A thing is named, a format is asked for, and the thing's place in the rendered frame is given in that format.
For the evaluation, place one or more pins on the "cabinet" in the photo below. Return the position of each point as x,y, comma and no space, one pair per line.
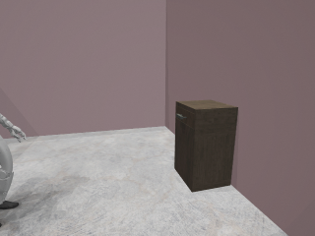
203,156

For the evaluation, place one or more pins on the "left robot hand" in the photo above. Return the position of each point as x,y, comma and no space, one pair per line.
14,130

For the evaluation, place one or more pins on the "handle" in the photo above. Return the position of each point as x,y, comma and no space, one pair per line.
180,116

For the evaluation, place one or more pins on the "left robot thigh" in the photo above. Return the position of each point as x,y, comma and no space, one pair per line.
6,160

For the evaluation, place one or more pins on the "drawer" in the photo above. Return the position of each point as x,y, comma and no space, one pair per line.
190,117

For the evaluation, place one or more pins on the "left robot shin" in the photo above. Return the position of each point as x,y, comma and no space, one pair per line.
5,185

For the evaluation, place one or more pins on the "left robot forearm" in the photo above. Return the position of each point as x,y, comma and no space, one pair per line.
4,122

